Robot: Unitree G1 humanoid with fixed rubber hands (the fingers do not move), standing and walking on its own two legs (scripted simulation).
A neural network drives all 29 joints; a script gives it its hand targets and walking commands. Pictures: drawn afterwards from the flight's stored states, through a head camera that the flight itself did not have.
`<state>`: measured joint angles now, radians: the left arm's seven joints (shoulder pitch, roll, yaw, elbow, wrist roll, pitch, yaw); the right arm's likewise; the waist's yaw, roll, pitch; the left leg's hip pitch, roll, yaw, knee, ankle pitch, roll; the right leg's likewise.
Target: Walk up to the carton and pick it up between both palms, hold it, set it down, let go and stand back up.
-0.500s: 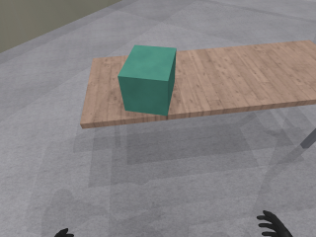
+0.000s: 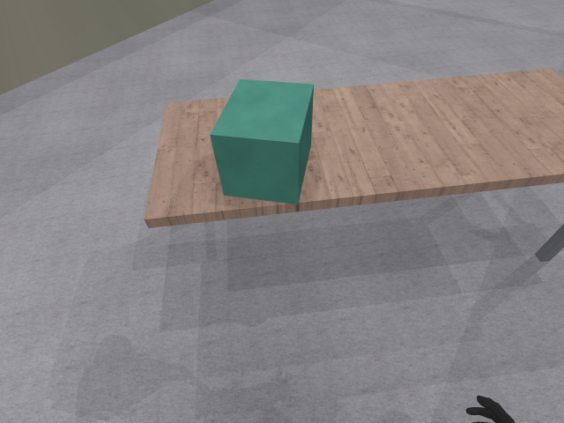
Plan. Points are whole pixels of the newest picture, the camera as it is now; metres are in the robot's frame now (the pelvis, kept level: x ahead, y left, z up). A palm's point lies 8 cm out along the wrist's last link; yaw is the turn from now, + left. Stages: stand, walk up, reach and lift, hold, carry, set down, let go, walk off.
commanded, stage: stand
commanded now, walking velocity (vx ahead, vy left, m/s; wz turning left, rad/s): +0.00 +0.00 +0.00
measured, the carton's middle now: (268, 140) +0.81 +0.05 -0.10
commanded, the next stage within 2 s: walk up in 0.52 s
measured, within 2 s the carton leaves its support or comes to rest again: neither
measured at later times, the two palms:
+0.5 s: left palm out of the picture +0.05 +0.30 -0.10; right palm out of the picture +0.10 -0.30 -0.10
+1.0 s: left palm out of the picture +0.11 +0.37 -0.08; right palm out of the picture +0.11 -0.29 -0.09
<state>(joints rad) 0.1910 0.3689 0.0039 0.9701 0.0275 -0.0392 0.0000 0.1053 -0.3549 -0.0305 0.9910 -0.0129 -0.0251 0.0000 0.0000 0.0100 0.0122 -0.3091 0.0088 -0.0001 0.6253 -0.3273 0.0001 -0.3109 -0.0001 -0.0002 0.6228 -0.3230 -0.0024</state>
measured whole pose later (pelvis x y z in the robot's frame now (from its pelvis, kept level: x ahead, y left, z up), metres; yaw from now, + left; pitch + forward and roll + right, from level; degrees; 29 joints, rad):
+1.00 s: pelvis +0.03 +0.03 +0.01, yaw +2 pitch +0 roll -2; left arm 0.20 0.43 0.09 0.89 0.03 -0.06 -0.02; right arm 0.20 -0.43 -0.05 0.96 -0.03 -0.05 0.03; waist 0.00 0.03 0.01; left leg -0.39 0.02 0.00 0.63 -0.36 0.00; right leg -0.20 -0.02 -0.02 0.51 -0.31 -0.01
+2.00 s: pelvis +0.26 +0.02 +0.00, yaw +8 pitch -2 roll +1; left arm 0.24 0.43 0.07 0.69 0.02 -0.02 -0.05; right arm 0.35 -0.43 -0.06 0.80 -0.02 -0.10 0.02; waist 0.00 -0.04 0.09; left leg -0.34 -0.03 -0.02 0.60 -0.23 0.03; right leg -0.33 -0.02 -0.02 0.95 -0.47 -0.04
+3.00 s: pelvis +0.33 -0.01 +0.00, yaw +8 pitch -1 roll +1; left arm 0.25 0.41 0.05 0.80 0.03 -0.03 -0.04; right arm 0.26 -0.44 -0.06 0.83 -0.01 -0.06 0.00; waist 0.00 0.01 0.09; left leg -0.36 -0.01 -0.04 0.67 -0.40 0.03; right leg -0.32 -0.01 -0.05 0.64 -0.31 -0.04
